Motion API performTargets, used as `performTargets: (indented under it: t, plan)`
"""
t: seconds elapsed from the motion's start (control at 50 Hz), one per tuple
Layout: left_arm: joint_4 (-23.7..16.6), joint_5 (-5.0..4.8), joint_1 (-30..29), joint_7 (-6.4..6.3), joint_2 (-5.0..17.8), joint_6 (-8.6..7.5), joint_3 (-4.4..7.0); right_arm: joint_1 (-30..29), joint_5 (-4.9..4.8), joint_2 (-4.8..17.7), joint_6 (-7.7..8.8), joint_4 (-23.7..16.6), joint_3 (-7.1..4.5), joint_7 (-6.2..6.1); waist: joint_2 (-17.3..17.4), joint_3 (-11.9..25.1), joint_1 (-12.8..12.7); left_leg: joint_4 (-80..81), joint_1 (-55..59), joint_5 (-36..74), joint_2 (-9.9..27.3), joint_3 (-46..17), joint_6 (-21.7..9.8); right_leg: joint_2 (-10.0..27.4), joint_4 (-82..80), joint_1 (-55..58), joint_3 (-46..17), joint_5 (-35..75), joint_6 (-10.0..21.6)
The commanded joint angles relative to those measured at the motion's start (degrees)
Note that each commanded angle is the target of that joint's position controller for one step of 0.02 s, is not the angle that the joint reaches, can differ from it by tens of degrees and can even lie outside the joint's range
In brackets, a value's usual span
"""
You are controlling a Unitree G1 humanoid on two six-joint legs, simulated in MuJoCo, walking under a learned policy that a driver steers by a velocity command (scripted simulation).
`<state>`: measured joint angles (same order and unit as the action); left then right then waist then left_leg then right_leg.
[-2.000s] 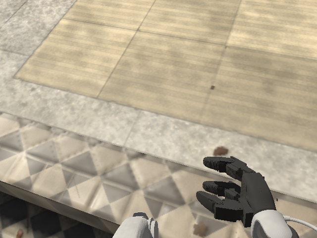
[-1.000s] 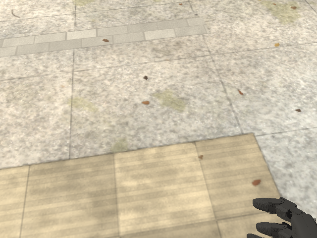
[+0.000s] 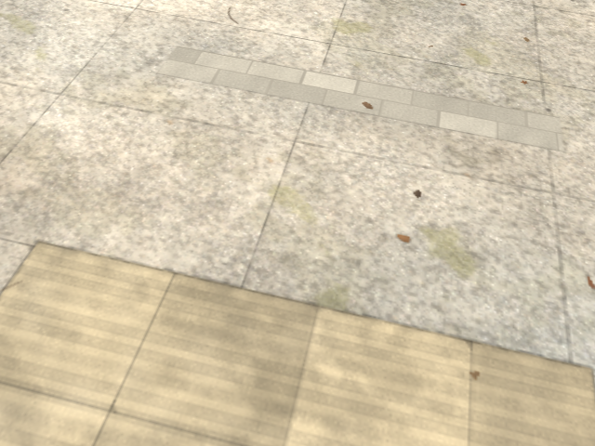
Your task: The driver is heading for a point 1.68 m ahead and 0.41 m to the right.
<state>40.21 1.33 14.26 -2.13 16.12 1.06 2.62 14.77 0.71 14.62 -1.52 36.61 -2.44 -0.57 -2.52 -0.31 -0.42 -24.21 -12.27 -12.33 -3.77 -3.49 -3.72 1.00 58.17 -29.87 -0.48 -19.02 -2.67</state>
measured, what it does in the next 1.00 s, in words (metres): steps on the spot, turning right: right foot, then left foot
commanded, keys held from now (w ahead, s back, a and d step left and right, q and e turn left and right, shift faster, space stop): e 0.56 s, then w+e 0.24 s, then w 0.06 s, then w+q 0.14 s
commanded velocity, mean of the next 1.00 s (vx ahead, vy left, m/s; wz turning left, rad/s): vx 0.12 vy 0.00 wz -0.37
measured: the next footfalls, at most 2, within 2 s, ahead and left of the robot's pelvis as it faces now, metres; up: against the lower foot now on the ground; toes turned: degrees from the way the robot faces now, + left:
right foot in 0.18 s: +0.04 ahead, -0.12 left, +0.00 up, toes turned -2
left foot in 0.48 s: +0.06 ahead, +0.09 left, +0.00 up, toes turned -16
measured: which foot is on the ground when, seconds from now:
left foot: down 0.00-0.20, up 0.22-0.46, down 0.48-0.96, up 0.98-1.00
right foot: up 0.00-0.16, down 0.18-0.48, up 0.50-0.94, down 0.96-1.00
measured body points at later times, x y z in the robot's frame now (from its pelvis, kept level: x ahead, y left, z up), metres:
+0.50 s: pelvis -0.01 +0.01 -0.01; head +0.01 +0.02 +0.44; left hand +0.18 +0.26 -0.12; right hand +0.07 -0.28 -0.10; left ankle +0.02 +0.10 -0.75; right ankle +0.00 -0.12 -0.74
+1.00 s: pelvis +0.04 -0.06 -0.01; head +0.04 -0.07 +0.44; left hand +0.33 +0.06 -0.08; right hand -0.08 -0.30 -0.14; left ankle +0.02 +0.10 -0.72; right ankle +0.01 -0.14 -0.75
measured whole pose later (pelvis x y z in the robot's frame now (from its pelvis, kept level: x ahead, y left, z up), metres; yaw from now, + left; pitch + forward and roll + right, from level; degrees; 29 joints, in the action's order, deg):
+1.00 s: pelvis +0.04 -0.06 -0.01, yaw -27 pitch +1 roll +0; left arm 35.1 2.7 7.8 2.7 13.9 -2.0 1.8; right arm 25.9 1.2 16.2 1.6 44.3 -3.2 0.3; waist 1.6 1.5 3.7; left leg -40.4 -11.7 -25.6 3.9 6.2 -2.3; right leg -1.0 30.8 -17.2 2.9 -14.4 3.4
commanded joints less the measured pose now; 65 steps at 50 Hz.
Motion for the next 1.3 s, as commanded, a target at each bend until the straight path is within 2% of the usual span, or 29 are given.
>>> performTargets:
  t: [0.02, 0.08, 0.12, 0.16, 0.18, 0.2, 0.22, 0.28, 0.34, 0.42, 0.46, 0.48, 0.5, 0.52, 0.54, 0.56, 0.62, 0.7, 0.82, 0.9, 0.94, 0.96, 0.98, 1.0, 1.04, 1.08, 1.16, 1.24, 1.3]
  plan:
    - [-2.9, -0.47, -1.4, 0.18, 0.8, 0.04, -0.71, -1.3, 0.52, 3.7, 1.95, -3.3, -0.09, -0.62, 9.6, 3.6, 1.0, 8.6, 4.2, 15.3, 13.2, -7.5, -7.6, 1.2, -8.7, 4.4, -0.4, 0.6, 0.6]
    - [-2.2, -0.61, -1.0, 0.2, 1.2, 0.37, -0.85, -0.8, 0.95, 5.0, 1.8, -2.0, -0.09, -0.93, 11.2, 0.7, 1.9, 8.1, 0.9, 7.4, 13.4, -7.4, -7.4, -0.7, -19.5, 11.8, 0.7, -2.5, 2.5]
    - [-2.5, -0.79, -0.1, 0.02, 2.1, -0.33, -0.51, -1.3, 0.16, 7.4, 1.26, -1.6, -0.9, -1.42, 9.6, -0.5, 0.8, 4.5, 0.8, 10.1, 14.4, -8.2, -7.4, -1.9, -26.3, 13.5, 1.5, -1.1, 3.7]
    - [-2.9, -0.39, 1.2, 0.09, 3.2, -1.93, -0.4, -0.4, -0.23, 8.2, 1.4, -0.9, -1.3, -2.15, 5.3, 0.1, -0.6, -0.6, -1.1, 16.4, 13.7, -7.0, -4.3, -0.1, -34.9, 19.0, -2.4, 11.2, 4.9]
    - [-3.2, 0.14, 2.5, 0.0, 6.1, -2.7, 0.17, -0.1, 0.0, 7.2, 1.61, -1.8, -1.22, -2.32, 0.2, 2.0, 0.2, -6.8, -2.3, 13.8, 10.7, -4.1, -2.1, 5.6, -35.7, 20.7, -10.1, 22.2, 5.8]
    - [-2.8, -1.79, 1.2, 0.06, 9.5, -2.72, 1.3, -1.0, -0.43, 4.7, 1.27, -3.4, -0.77, -2.12, -10.5, 1.0, 2.3, -10.1, -6.1, 0.0, 2.4, 3.0, 1.2, 9.6, -36.4, 18.7, -18.1, 31.3, 11.1]
    - [-3.6, -1.9, 2.0, 0.55, 7.3, -2.54, 1.02, -3.2, -0.19, 4.7, 0.77, -3.2, -0.55, -2.38, -11.5, 0.8, 0.0, -13.4, -7.9, -8.7, 0.3, 4.3, 2.8, 13.7, -39.3, 18.3, -23.9, 31.3, 15.3]
    - [-3.6, -1.1, 3.1, 0.29, 7.8, -1.9, 1.67, -5.3, -0.64, 4.7, 0.62, -3.8, -0.94, -1.91, -7.2, 0.8, -1.3, -23.8, -15.3, -17.9, 0.2, 1.3, 3.7, 13.3, -40.5, 21.6, -25.5, 26.1, 18.1]
    - [-5.1, -0.62, -0.1, 1.0, 7.6, -0.95, 2.44, -3.9, 0.0, 3.2, 0.68, -3.6, -0.51, -1.16, -4.9, 3.7, 0.1, -24.3, -13.6, -15.2, 0.6, 2.1, 4.6, 7.9, -38.2, 20.5, -19.9, 23.9, 15.7]
    - [-6.4, -0.25, -2.9, 1.56, 8.0, 0.12, 3.46, -2.5, -0.25, 2.7, 0.73, -4.7, -0.05, -1.66, -5.9, 4.2, 0.3, -13.0, -6.7, -12.0, -0.3, 3.6, 4.0, 5.8, -36.4, 15.1, -21.8, 17.2, 13.1]
    - [-7.0, -0.99, -5.2, 1.69, 7.1, 0.6, 3.49, 2.5, -0.05, 3.2, 1.3, -3.8, -0.2, -2.22, -5.1, 4.4, 3.1, 1.8, 3.8, -3.6, 0.0, 3.4, 2.9, 2.5, -32.9, 8.7, -21.5, 11.1, 8.8]
    - [-7.9, -1.34, -4.1, 1.73, 4.3, 0.42, 2.88, 3.9, 0.85, 7.5, 1.62, -4.2, -1.08, -2.75, 3.5, 4.7, 2.7, 8.5, 9.2, -9.4, 10.6, -7.0, 0.6, -1.3, -25.6, 1.6, -17.6, -0.2, 5.4]
    - [-9.6, -1.33, -4.0, 1.28, 0.9, 0.14, 2.07, -0.2, 1.05, 14.7, 1.43, -6.1, -2.65, -2.73, 20.3, 2.0, 2.1, 14.5, 7.1, -13.7, 24.9, -24.9, -5.4, -11.8, -12.7, -8.9, -4.8, -13.5, 2.6]
    - [-8.6, 1.18, -4.1, 0.94, 5.8, 0.09, 3.21, -0.3, 1.65, 12.5, 1.54, -6.7, -2.4, -2.52, 16.0, 1.4, 2.4, 13.4, 0.6, -6.3, 27.5, -25.0, -10.0, -7.5, 0.2, -6.1, -6.1, -15.5, 1.9]
    - [-7.5, 0.91, -4.1, 1.24, 7.0, 0.08, 3.98, -2.5, 1.59, 8.2, 1.87, -7.0, -0.88, -2.42, 9.9, 0.9, 0.4, 11.9, -2.1, -3.5, 24.2, -20.0, -10.2, -6.7, 5.6, -4.0, -7.1, -11.7, 2.0]
    - [-6.5, 0.58, -2.9, 1.64, 7.0, 0.36, 4.15, -5.2, 1.24, 6.5, 2.24, -7.1, -0.28, -2.38, 7.0, -0.2, -1.4, 10.8, -3.7, -0.1, 20.7, -13.5, -8.7, -5.8, 8.5, -2.5, -6.1, -7.8, 1.5]
    - [-5.5, 0.95, -2.1, 3.92, 7.2, 1.08, 4.19, -2.8, 1.18, 6.7, 3.3, -7.0, -0.24, -2.55, 10.5, 2.2, 0.3, 12.6, 3.8, -10.8, 16.2, -7.3, -6.7, -4.4, 11.5, -6.2, -2.2, -1.4, 0.3]
    - [-8.0, 0.72, -9.9, 5.6, 5.5, 1.11, 3.24, 5.4, 1.14, 8.4, 4.31, -4.4, -1.33, -2.48, 9.3, -0.6, 4.6, 15.1, 11.8, -18.3, 19.7, -8.2, -7.7, -3.0, 3.7, -13.1, -1.8, -0.3, 0.1]
    - [-9.6, 0.28, -13.3, 6.95, 3.5, 0.16, 2.03, 8.0, 1.41, 9.1, 5.57, -0.9, -2.38, -1.31, 10.1, -2.6, 5.4, 16.6, 8.6, -18.3, 21.5, -2.4, -7.4, -0.9, -10.8, -5.7, 1.3, -1.7, 2.5]
    - [-9.1, 0.31, -10.2, 6.8, 1.6, -1.31, 0.84, 7.0, 1.02, 9.6, 5.19, 2.0, -2.66, -0.21, 9.7, -3.5, 3.0, 15.1, -1.0, -14.6, 20.0, 1.7, -6.6, -2.4, -24.4, 11.1, 5.0, -3.7, 6.6]
    - [-5.0, 0.83, 0.5, 5.66, 1.8, -2.77, 1.11, 6.1, -0.18, 8.2, 4.52, 3.6, -2.2, 0.57, 4.7, -1.9, -2.6, 5.5, -10.2, -7.5, 16.0, 5.7, -5.4, -4.9, -33.3, 29.2, 6.5, 3.6, 8.3]
    - [-2.6, 1.73, 9.9, 4.8, 4.8, -3.42, 2.22, 4.6, 0.02, 5.5, 4.7, 2.9, -1.07, 1.17, -1.6, 3.6, -7.3, -8.8, -16.4, -3.8, 11.5, 10.2, -3.4, 1.2, -36.0, 41.4, -2.0, -0.8, 8.8]
    - [-3.8, 2.69, 15.6, 3.66, 12.5, -3.86, 3.53, 0.9, -0.11, 0.3, 4.89, -2.0, 0.61, 1.91, -15.5, 7.3, -9.4, -28.7, -31.1, -19.2, 4.6, 12.1, -0.1, 19.8, -45.3, 48.7, -28.6, -17.3, 12.4]
    - [-4.4, 1.25, 14.4, 2.35, 14.3, -3.91, 4.31, -0.4, 1.0, 6.1, 4.25, -2.2, -1.01, 1.28, -8.7, 3.0, -9.0, -38.3, -36.1, -18.7, 3.9, 3.7, -0.5, 23.6, -47.5, 40.3, -34.9, -15.6, 16.5]
    - [-4.5, 0.16, 8.1, 2.09, 6.9, -4.39, 1.93, 0.4, 0.04, 6.9, 4.38, -0.2, -1.65, 2.23, -2.8, -2.6, -3.4, -40.0, -33.2, -9.2, 6.1, -2.0, -0.9, 17.9, -47.7, 31.6, -21.9, -9.8, 14.2]
    - [-4.8, 0.05, 4.4, 1.79, 3.8, -5.22, 0.78, 3.5, 0.37, 6.3, 3.61, 2.8, -1.71, 2.83, -3.3, -3.0, -0.4, -38.8, -28.9, -3.8, 6.8, -0.8, 1.1, 13.4, -50.0, 28.0, -12.6, 0.0, 11.1]
    - [-1.7, 0.02, 7.7, 2.18, 3.3, -6.94, 0.57, 0.6, 0.88, 3.9, 2.72, 3.4, -1.48, 3.85, -1.7, -4.3, 0.1, -39.9, -32.2, 3.0, 6.4, -0.4, 2.7, 12.0, -51.0, 28.7, -3.6, 19.5, 10.7]
    - [1.0, 0.21, 9.1, 2.17, 2.4, -7.29, 0.15, -7.1, 0.95, 2.3, 2.59, 0.9, -0.74, 4.64, -1.5, -5.9, -0.5, -31.2, -33.9, 8.7, 6.4, 2.5, 2.7, 10.7, -51.6, 29.4, 3.4, 27.8, 10.5]
    - [3.1, -0.12, 11.0, 1.44, 3.6, -7.28, 0.4, -13.6, 0.94, 1.1, 2.61, -1.5, 0.27, 5.45, -1.2, -7.3, -2.1, -19.8, -29.7, 11.9, 6.8, 7.6, 1.4, 10.9, -52.1, 30.1, 7.4, 32.4, 9.3]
